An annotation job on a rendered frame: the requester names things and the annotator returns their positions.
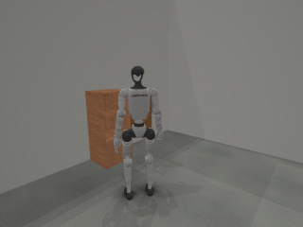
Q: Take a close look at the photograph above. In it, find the robot left upper arm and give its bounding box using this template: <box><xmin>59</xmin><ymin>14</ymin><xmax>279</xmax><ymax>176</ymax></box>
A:
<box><xmin>117</xmin><ymin>88</ymin><xmax>129</xmax><ymax>117</ymax></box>

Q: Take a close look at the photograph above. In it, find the robot right forearm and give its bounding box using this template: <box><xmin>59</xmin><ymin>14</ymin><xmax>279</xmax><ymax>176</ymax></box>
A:
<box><xmin>154</xmin><ymin>109</ymin><xmax>163</xmax><ymax>131</ymax></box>

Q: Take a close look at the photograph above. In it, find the cupboard door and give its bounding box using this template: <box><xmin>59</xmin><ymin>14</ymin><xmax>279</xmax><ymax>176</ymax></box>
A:
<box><xmin>130</xmin><ymin>96</ymin><xmax>152</xmax><ymax>139</ymax></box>

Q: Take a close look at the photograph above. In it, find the robot right upper arm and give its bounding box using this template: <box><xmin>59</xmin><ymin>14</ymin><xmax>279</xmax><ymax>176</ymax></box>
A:
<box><xmin>149</xmin><ymin>88</ymin><xmax>161</xmax><ymax>115</ymax></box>

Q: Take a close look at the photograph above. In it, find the robot left forearm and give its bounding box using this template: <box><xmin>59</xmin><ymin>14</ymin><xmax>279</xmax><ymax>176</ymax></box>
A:
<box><xmin>114</xmin><ymin>111</ymin><xmax>124</xmax><ymax>138</ymax></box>

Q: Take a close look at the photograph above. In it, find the robot left shin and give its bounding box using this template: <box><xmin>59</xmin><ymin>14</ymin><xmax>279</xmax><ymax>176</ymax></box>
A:
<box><xmin>123</xmin><ymin>159</ymin><xmax>132</xmax><ymax>193</ymax></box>

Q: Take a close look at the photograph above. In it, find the robot left hand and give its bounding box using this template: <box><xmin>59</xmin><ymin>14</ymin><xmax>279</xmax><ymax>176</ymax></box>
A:
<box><xmin>113</xmin><ymin>137</ymin><xmax>123</xmax><ymax>154</ymax></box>

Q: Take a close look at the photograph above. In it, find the robot right hand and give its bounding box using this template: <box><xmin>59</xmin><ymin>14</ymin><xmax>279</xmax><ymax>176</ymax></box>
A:
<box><xmin>155</xmin><ymin>131</ymin><xmax>163</xmax><ymax>145</ymax></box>

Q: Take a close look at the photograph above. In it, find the left robot thigh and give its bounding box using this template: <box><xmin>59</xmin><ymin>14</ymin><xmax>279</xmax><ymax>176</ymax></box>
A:
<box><xmin>121</xmin><ymin>129</ymin><xmax>133</xmax><ymax>167</ymax></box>

